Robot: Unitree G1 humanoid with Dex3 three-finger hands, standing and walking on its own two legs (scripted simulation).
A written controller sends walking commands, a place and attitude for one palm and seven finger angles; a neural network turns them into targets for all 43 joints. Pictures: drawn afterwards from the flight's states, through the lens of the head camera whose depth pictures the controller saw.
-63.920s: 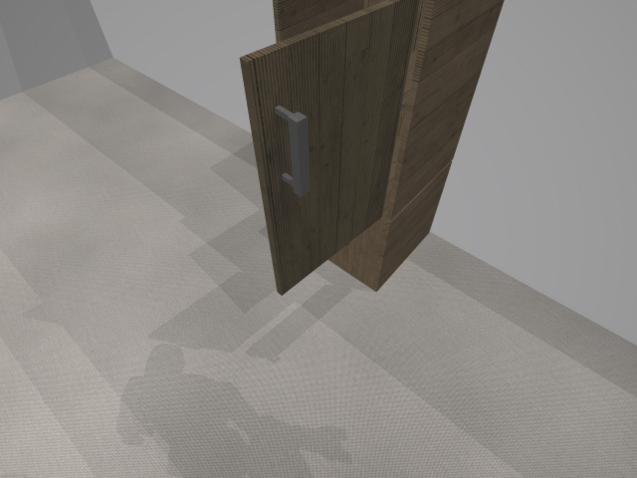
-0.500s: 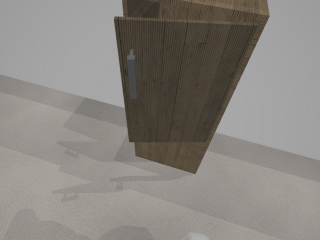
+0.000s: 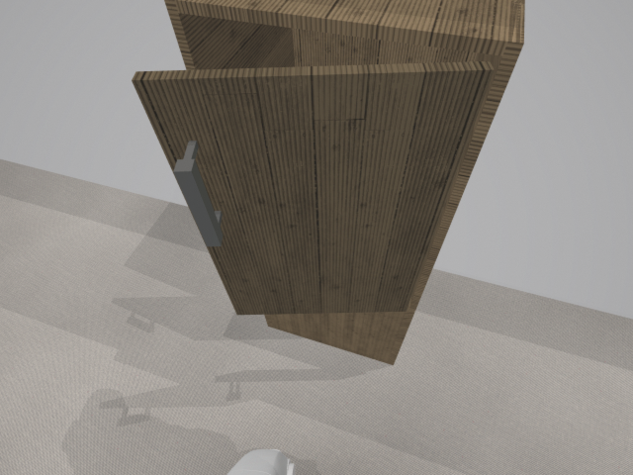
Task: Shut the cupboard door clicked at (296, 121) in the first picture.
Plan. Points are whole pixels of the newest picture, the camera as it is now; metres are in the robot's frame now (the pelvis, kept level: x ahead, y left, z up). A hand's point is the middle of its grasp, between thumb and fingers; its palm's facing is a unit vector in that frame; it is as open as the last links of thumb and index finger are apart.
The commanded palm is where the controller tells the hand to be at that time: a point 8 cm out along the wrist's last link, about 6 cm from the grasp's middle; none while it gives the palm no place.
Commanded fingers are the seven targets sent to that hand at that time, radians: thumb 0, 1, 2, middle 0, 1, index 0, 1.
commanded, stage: come to a stop and stand still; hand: left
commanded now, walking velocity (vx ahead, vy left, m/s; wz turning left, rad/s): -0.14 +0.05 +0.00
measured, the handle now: (203, 196) +0.44 +0.19 +0.08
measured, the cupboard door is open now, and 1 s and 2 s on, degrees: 19 19 19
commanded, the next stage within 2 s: look again from close up in 1.50 s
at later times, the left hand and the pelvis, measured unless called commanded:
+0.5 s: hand out of the picture -0.02 +0.27 -0.19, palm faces +0.03 -0.98 -0.18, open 7.4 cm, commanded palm none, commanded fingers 0.00 0.90 0.90 -0.20 -0.30 -0.20 -0.30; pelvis -0.04 +0.07 +0.00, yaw -1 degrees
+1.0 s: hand out of the picture -0.05 +0.19 -0.17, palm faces +0.04 -0.98 -0.20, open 7.3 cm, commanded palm none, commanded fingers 0.00 0.90 0.90 -0.20 -0.30 -0.20 -0.30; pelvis -0.05 +0.02 +0.00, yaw +1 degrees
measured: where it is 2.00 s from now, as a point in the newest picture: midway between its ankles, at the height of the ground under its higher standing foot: outside the picture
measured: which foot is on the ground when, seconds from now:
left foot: up 0.00-0.20, down 0.22-0.72, up 0.74-1.00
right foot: down 0.00-0.22, up 0.24-0.70, down 0.72-1.00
